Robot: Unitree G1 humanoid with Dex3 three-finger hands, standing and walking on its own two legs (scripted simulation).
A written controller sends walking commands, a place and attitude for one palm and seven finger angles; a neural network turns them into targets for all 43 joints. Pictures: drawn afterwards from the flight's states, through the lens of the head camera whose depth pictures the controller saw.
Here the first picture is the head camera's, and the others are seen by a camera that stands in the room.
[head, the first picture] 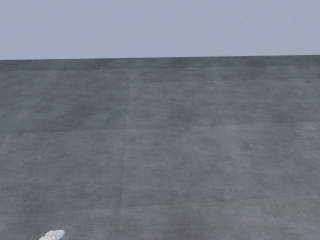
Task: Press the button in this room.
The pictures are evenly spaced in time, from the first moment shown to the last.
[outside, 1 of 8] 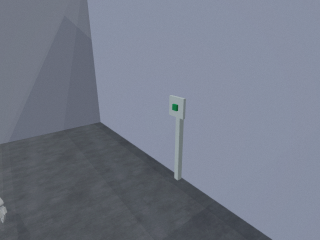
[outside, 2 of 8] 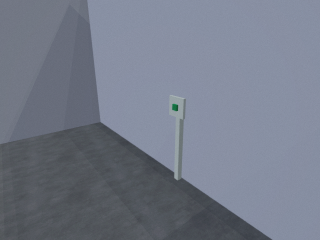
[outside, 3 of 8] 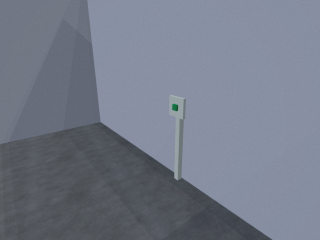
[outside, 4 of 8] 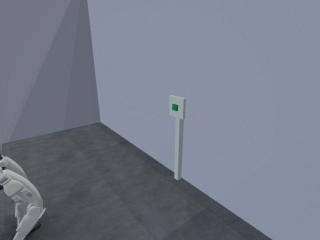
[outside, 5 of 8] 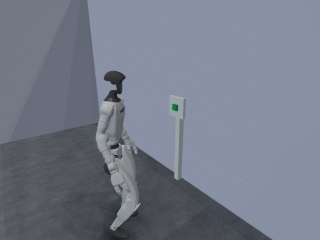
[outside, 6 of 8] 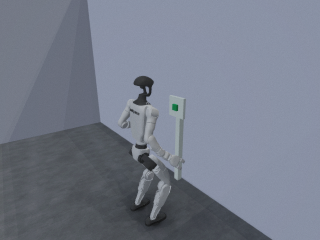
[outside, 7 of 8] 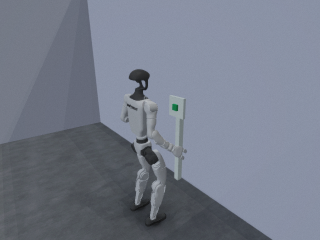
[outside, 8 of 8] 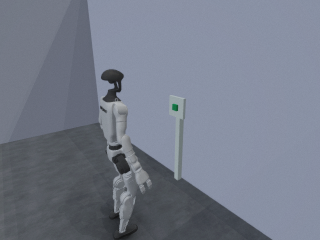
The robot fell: no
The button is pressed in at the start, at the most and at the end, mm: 0 14 0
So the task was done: yes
